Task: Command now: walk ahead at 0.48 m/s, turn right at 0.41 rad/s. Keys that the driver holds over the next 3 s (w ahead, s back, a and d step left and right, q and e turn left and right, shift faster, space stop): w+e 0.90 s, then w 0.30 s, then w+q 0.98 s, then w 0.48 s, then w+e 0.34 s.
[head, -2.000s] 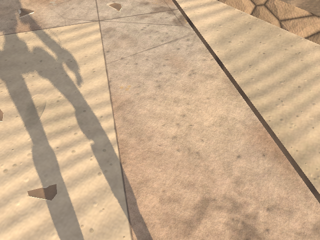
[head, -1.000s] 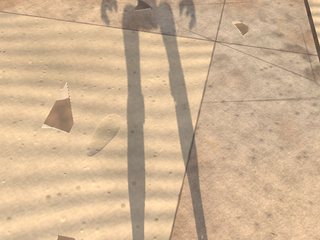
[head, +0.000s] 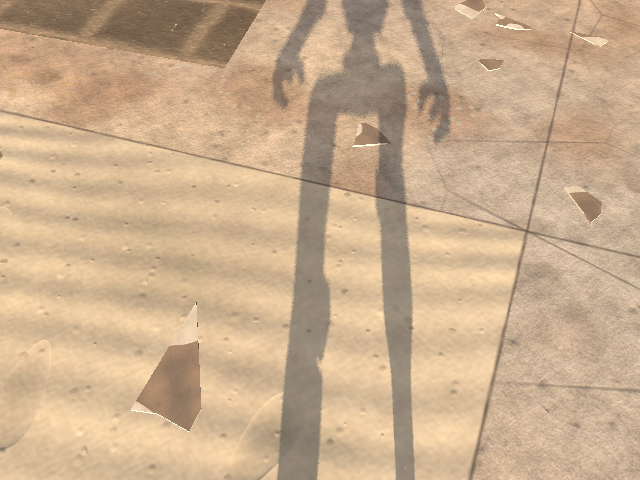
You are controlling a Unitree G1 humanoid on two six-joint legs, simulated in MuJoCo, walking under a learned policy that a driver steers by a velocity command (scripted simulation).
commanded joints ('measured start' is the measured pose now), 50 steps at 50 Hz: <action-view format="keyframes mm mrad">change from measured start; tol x32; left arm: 1 -143 5 -12 -113 1 -15 -21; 33 286 -4 1 -133 -17 -2 37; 50 -132 12 0 -204 -1 9 -6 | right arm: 1 -25 -162 -38 -43 9 -13 -12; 27 -368 -129 -2 -218 17 -29 13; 50 -58 -196 -46 -27 21 -7 2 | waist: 1 -13 92 97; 11 190 -97 -447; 31 26 -63 -78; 33 25 382 -316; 50 -20 103 67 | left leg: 1 -77 271 -34 -91 416 100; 8 42 285 52 444 1139 31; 9 -181 248 50 718 898 -2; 10 -665 39 -13 1119 -198 -71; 11 -781 -8 -243 1256 -311 -65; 25 -475 54 -183 389 361 -130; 31 -223 71 -219 245 201 -28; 34 256 468 -950 81 -378 197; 50 -88 290 -91 -67 310 127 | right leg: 1 31 6 -52 -130 84 -21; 8 426 162 -170 -219 -144 -163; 11 1205 -268 804 -437 -344 -471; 19 439 -61 257 -575 97 -327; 29 514 -44 361 -399 -192 -195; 35 -107 77 112 517 -501 -18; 50 71 -2 -34 -90 -38 -11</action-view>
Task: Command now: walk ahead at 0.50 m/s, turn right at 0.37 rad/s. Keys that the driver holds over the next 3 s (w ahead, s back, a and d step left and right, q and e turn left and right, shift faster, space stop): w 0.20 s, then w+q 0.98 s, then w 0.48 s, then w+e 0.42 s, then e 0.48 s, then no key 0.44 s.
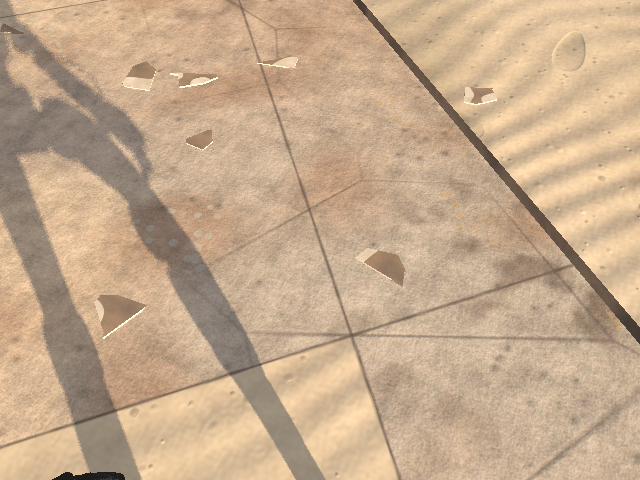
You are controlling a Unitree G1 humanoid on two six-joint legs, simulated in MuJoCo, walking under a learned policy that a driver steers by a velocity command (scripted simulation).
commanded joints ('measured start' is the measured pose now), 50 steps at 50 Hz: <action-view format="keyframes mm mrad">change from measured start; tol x32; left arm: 1 -118 13 -9 -97 -2 -25 -18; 8 314 230 81 -4 18 -15 7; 50 -125 48 -11 -1 26 -86 21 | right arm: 1 -18 -177 -39 -37 18 -6 1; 50 -42 -172 -48 -165 20 33 -17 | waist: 1 6 94 45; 9 169 -208 -426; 28 172 18 63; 36 42 335 -352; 50 28 115 -43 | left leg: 1 -22 263 -107 -113 299 161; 7 -40 233 -4 343 813 82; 9 -613 5 -115 969 -330 -8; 10 -710 43 -236 1056 -321 1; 24 -642 111 -210 491 383 -21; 34 -238 -66 -52 300 141 145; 37 422 330 -963 54 -70 403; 50 -281 76 -410 -10 222 218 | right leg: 1 40 18 -42 -133 44 -22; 7 585 129 -120 -296 -15 -140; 9 1102 -286 641 -398 -156 -359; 17 519 -150 98 -648 103 -249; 28 715 -166 -169 -655 219 -168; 33 810 -174 -232 -308 845 -109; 37 -75 121 73 648 -483 4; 50 192 71 -13 -187 137 80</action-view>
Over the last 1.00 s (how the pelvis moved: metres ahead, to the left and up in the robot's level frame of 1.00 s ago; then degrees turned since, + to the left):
0.55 -0.09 0.00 -34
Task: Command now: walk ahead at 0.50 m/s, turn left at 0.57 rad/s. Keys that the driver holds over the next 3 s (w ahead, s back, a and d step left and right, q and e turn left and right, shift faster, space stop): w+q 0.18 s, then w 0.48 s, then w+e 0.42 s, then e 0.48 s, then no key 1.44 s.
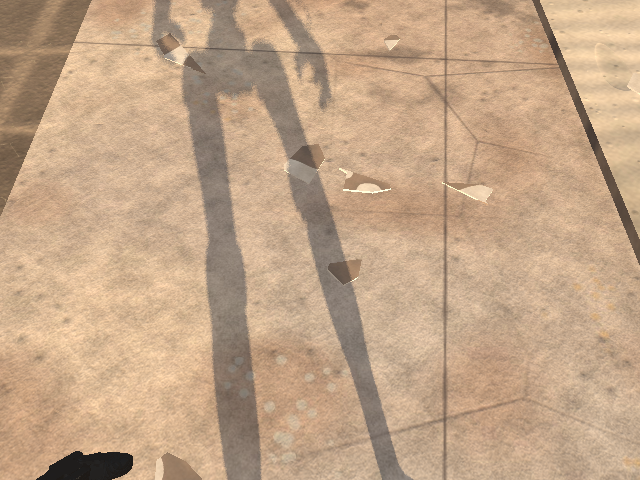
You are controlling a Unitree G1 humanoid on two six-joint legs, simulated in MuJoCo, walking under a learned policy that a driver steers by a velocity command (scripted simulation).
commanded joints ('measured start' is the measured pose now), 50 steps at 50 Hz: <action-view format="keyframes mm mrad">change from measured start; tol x32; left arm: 1 -90 59 10 -76 -13 -16 -8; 34 384 11 -16 107 -14 6 -4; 50 12 25 6 30 -29 40 -35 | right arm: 1 13 -179 -51 -55 7 -5 -13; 50 -31 -139 -37 37 -25 -65 -6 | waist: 1 -15 104 -46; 7 77 153 -87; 10 109 -313 -351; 29 133 -65 12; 34 -25 314 -380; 50 6 59 34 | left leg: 1 -110 198 -164 -93 135 132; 7 -10 213 -296 124 103 68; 12 -624 125 -43 943 -233 -76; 30 -319 151 120 167 111 -39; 32 1 109 155 112 127 10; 34 572 510 -476 47 -31 226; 50 85 354 217 -252 276 80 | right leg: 1 178 80 -57 -145 154 11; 8 590 -24 51 -276 -24 -133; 10 993 -355 741 -413 -449 -347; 15 555 -147 240 -507 -157 -255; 32 586 -106 -82 -238 455 -185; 34 20 113 -132 398 -401 -81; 36 -146 43 2 546 -424 -101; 50 -15 -17 -64 -1 172 -69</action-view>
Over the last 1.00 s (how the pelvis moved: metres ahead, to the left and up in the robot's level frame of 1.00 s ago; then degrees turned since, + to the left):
0.56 0.02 0.00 20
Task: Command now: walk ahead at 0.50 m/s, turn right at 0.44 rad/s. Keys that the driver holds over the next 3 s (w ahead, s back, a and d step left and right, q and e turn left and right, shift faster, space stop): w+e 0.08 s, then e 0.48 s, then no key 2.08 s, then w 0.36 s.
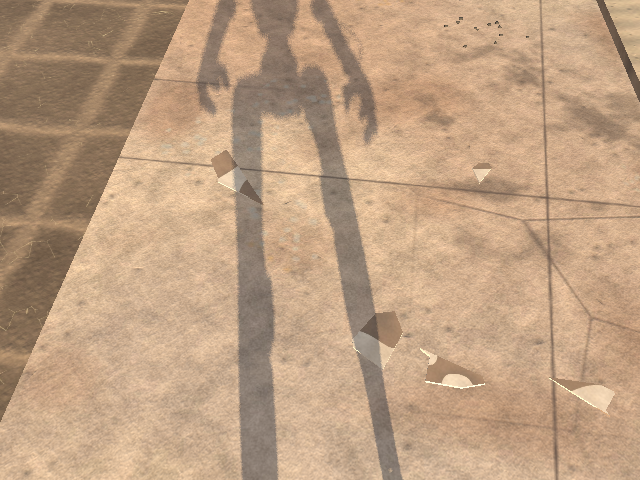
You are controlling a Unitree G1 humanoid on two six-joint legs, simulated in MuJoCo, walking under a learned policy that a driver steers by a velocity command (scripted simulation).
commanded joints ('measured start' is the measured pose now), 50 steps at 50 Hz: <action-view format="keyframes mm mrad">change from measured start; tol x32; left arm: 1 -101 20 -5 -92 3 -11 -18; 50 29 160 38 -105 39 84 47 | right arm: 1 -40 -159 -37 -51 9 -10 -12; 50 -105 -73 15 -107 -7 58 -5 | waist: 1 -4 77 69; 11 90 -210 -475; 32 35 -107 -141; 35 101 345 -125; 50 -9 -46 -113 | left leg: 1 -49 291 -50 -103 305 123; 8 78 284 36 366 995 33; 9 -53 231 52 596 852 -19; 11 -629 -39 -165 1239 -500 -120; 12 -661 31 -284 1257 -433 -99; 32 -294 40 -241 235 107 -91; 35 -140 446 -699 122 567 227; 50 -277 95 -237 233 41 -28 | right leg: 1 24 -3 -39 -113 80 -17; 9 545 156 -135 -317 44 -155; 11 1106 -302 656 -320 517 -479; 18 442 -72 210 -467 424 -312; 32 459 4 355 -309 51 -177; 35 189 230 98 87 -688 -9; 39 162 172 113 330 -548 73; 50 587 -16 99 -392 -55 -74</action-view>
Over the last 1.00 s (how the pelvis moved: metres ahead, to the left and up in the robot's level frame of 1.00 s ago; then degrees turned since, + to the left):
0.52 0.07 0.00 5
